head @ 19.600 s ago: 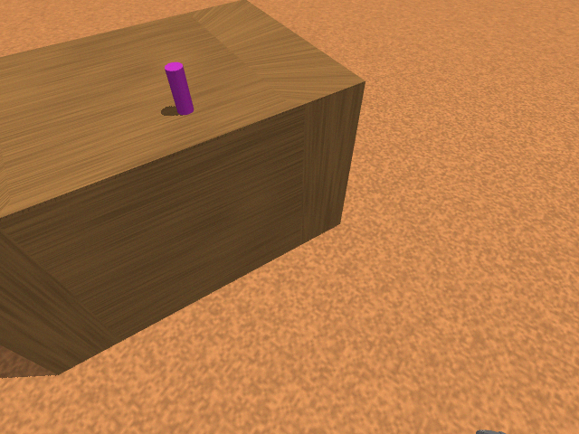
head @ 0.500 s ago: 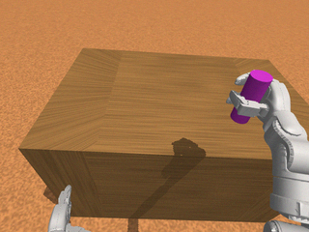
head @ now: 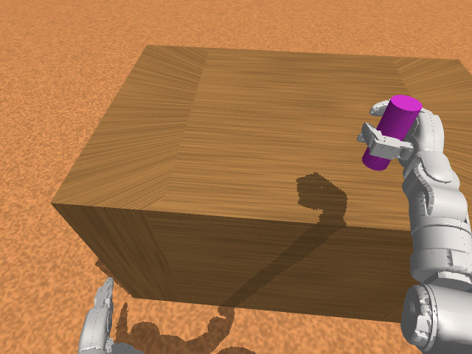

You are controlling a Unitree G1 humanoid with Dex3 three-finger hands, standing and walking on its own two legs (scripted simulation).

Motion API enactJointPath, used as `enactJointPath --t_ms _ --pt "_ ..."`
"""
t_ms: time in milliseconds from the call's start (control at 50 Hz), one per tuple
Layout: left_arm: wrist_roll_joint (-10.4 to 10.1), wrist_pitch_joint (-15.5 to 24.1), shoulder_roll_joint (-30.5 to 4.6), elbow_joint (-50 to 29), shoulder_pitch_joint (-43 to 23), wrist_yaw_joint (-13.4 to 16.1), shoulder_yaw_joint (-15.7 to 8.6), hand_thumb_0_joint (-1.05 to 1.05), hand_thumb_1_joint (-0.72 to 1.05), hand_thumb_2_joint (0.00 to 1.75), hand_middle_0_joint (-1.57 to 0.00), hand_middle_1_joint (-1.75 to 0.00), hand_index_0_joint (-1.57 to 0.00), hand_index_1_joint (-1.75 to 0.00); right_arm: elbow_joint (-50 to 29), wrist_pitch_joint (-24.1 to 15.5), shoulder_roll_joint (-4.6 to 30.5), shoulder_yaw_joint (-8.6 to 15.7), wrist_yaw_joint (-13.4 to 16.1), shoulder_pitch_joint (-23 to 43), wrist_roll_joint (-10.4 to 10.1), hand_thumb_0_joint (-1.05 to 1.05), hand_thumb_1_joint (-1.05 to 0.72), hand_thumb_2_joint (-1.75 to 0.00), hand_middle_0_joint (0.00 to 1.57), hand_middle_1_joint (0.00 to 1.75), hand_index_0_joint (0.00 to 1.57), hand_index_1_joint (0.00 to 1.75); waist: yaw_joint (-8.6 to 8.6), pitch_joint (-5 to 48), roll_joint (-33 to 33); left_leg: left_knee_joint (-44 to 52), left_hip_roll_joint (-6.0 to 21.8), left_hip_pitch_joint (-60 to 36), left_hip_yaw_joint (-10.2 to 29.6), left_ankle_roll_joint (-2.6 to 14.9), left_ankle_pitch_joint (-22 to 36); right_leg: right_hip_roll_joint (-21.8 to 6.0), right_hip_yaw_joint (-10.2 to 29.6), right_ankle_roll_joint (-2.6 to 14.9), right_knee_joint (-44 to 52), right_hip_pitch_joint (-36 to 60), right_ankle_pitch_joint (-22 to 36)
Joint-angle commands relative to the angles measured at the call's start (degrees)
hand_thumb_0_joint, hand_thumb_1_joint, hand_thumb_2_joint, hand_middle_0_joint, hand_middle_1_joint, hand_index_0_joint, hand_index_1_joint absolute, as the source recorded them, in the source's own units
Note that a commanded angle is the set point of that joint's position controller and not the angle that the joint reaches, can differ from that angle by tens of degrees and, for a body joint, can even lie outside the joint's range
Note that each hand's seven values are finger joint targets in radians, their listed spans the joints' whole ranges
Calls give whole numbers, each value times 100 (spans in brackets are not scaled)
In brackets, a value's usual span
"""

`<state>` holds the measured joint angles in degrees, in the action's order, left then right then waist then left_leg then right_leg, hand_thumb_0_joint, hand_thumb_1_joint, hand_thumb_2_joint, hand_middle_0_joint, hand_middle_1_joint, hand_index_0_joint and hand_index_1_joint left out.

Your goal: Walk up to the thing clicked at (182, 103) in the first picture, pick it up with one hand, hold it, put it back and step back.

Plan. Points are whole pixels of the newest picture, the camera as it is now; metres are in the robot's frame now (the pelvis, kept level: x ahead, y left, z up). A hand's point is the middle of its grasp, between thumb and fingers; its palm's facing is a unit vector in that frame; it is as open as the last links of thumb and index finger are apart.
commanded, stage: crouch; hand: right
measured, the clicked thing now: (388, 135) +0.42 -0.21 +0.16
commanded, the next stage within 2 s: lower in 0.88 s
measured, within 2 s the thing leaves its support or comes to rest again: neither
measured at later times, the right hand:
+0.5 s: hand (377, 132) +0.47 -0.22 +0.12, palm faces +0.16 +0.99 +0.01, open 5.8 cm
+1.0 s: hand (373, 132) +0.50 -0.23 +0.10, palm faces +0.16 +0.99 +0.01, open 5.8 cm
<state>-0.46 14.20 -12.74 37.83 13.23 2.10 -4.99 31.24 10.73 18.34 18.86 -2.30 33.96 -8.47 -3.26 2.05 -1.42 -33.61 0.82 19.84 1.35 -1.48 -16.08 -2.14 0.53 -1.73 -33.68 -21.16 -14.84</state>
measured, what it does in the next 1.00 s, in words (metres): stands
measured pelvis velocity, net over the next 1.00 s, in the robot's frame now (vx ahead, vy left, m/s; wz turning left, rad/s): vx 0.01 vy -0.01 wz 0.02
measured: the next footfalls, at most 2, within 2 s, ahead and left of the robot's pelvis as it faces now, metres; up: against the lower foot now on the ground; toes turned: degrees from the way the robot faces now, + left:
none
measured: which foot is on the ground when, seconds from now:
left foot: down 0.00-1.00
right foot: down 0.00-1.00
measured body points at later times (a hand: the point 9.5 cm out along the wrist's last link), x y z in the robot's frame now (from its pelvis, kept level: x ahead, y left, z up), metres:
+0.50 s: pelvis +0.00 -0.01 -0.01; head +0.05 -0.02 +0.44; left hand +0.14 +0.25 -0.08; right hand +0.46 -0.27 +0.12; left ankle +0.01 +0.14 -0.73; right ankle +0.03 -0.14 -0.73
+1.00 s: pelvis +0.01 -0.01 -0.02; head +0.08 -0.03 +0.42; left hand +0.15 +0.25 -0.07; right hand +0.48 -0.28 +0.10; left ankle +0.01 +0.14 -0.73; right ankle +0.03 -0.14 -0.73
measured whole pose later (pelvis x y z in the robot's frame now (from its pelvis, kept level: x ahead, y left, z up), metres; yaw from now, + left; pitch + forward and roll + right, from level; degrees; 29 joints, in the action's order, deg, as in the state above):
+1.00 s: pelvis +0.01 -0.01 -0.02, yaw +1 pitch +13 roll +2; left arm 0.7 7.7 -13.0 21.1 17.2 1.7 -0.8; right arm 61.7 -13.2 28.7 23.7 -7.2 47.2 -5.9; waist -8.4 5.9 0.0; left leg -43.1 -0.2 36.4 1.9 -2.1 -20.0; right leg -3.1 0.4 -1.1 -46.1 -38.8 -20.6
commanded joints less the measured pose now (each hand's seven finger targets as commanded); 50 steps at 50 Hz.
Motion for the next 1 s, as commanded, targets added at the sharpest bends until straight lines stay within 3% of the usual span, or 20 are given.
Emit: enactJointPath --t_ms 0,40,60,120,140,180,220,300,400,440,560,640,660,720,800,840,860,940,960,980 --pt "-10 284 -747 -1212 -722 72 -184 0 -57 7 -5 -5 -4 -6 -710 -1035 1634 442 26 2975 2 0 -70 -137 147 149 148 149 90 2033 43 352 -117 -354 -275 37 1304 142 -117 172 225 868 1027" --pt "-28 192 -466 -1076 -617 29 40 0 -57 7 -5 -5 -5 -6 -299 -1253 1613 378 2 3035 31 0 -69 -137 147 149 148 149 94 1741 12 379 -112 -262 -237 41 1180 166 -141 186 222 612 892" --pt "-32 202 -711 -1488 -846 50 -126 0 -57 7 -5 -5 -5 -6 -174 -1362 1802 536 3 3079 29 0 -68 -136 147 149 148 149 67 1946 159 383 -111 -317 -214 29 1163 158 -142 205 198 596 839" --pt "-3 92 -689 -1211 -433 35 -129 0 -56 6 -5 -5 -5 -5 415 -1610 1790 454 -92 3096 82 0 -65 -138 146 149 147 149 -103 1612 -61 353 -155 136 -210 67 835 105 -138 190 218 471 461" --pt "-10 68 -571 -1157 -237 18 -50 0 -56 6 -5 -5 -5 -5 556 -1690 1559 275 -156 3085 72 0 -64 -138 146 150 147 150 -159 1662 -75 323 -166 162 -226 69 898 99 -131 189 209 500 527" --pt "-14 47 -774 -1476 -227 58 -171 0 -56 6 -5 -5 -5 -5 499 -1870 1912 428 -228 3345 78 0 -63 -139 146 151 147 151 -203 2129 -95 235 -150 53 -206 53 1223 108 -144 203 87 642 832" --pt "-27 -2 -583 -1578 -218 41 74 0 -56 6 -5 -5 -5 -5 525 -2005 1823 319 -308 3509 40 0 -63 -137 145 149 146 149 -182 2147 -154 154 -180 147 -236 66 1253 86 -130 182 50 665 898" --pt "-12 -67 -837 -1636 -69 123 -144 0 -57 6 -6 -5 -5 -6 617 -2215 2184 485 -380 3789 50 0 -63 -137 143 147 145 147 -284 2492 -294 19 -171 331 -219 68 1395 87 -105 191 -124 742 1056" --pt "16 -121 -689 -1682 -134 118 25 0 -56 6 -6 -5 -5 -6 1216 -2381 2093 450 -382 3847 86 0 -62 -134 141 145 142 145 -299 2333 -362 -70 -200 615 -236 90 1200 52 -83 173 -253 468 892" --pt "17 -131 -949 -1980 -297 149 -158 0 -57 6 -6 -5 -5 -6 1147 -2447 2293 516 -371 3917 93 0 -61 -133 140 144 142 144 -321 2543 -257 -86 -207 515 -242 76 1254 51 -90 192 -292 514 913" --pt "52 -231 -558 -1941 30 70 258 0 -56 6 -5 -5 -5 -5 1537 -2642 2331 520 -433 4003 138 0 -59 -134 141 145 142 145 -324 2486 -415 -239 -238 670 -259 91 1232 39 -93 174 -436 227 965" --pt "57 -284 -768 -2303 187 69 86 0 -56 6 -5 -5 -5 -5 1243 -2757 2576 633 -441 4220 137 0 -63 -134 142 145 143 145 -359 2910 -577 -353 -249 646 -241 97 1357 40 -79 155 -530 433 1152" --pt "52 -270 -998 -2595 -65 94 -89 0 -56 6 -5 -5 -5 -5 1883 -2700 2518 641 -434 3815 167 0 -60 -133 141 144 142 144 -432 2689 -274 -351 -261 740 -279 89 1278 31 -64 170 -550 260 1054" --pt "59 -311 -1049 -2588 63 87 -178 0 -56 6 -5 -5 -5 -5 2016 -2705 2460 648 -428 3754 180 0 -62 -132 140 142 141 142 -530 2491 -255 -358 -252 920 -263 89 1162 45 -68 202 -613 72 818" --pt "68 -316 -688 -2661 143 41 147 0 -56 6 -5 -5 -5 -5 1442 -2859 2354 474 -431 4321 187 0 -64 -132 141 143 142 143 -447 2759 -562 -475 -255 955 -262 107 1236 32 -75 181 -712 235 1019" --pt "75 -318 -939 -2724 276 79 -80 0 -57 7 -5 -5 -5 -6 1402 -2865 2532 545 -450 4326 190 0 -63 -132 141 143 142 143 -537 3028 -585 -546 -278 994 -286 105 1397 12 -29 165 -792 419 1328" --pt "81 -345 -829 -2579 354 60 55 0 -57 7 -5 -5 -5 -6 1477 -2833 2489 512 -486 4169 187 0 -63 -131 141 142 141 142 -476 2992 -724 -569 -272 1026 -291 108 1420 8 -26 147 -815 451 1467" --pt "83 -392 -929 -2649 206 38 -21 0 -57 6 -5 -5 -5 -6 1940 -2798 2577 706 -459 3997 175 0 -66 -132 142 143 142 143 -515 2602 -579 -567 -272 1223 -291 119 1144 19 -12 166 -787 20 1004" --pt "87 -404 -789 -2503 238 33 53 0 -56 6 -5 -5 -5 -5 1392 -2840 2624 680 -462 4373 168 0 -64 -132 142 144 143 144 -404 2812 -820 -592 -242 1093 -246 119 1175 42 -53 173 -806 37 928" --pt "79 -405 -912 -2625 211 47 -44 0 -56 6 -6 -5 -5 -6 2036 -2765 2537 693 -436 4046 199 0 -66 -131 141 143 142 143 -516 2618 -415 -574 -270 1170 -266 104 1114 36 -41 199 -828 -77 816"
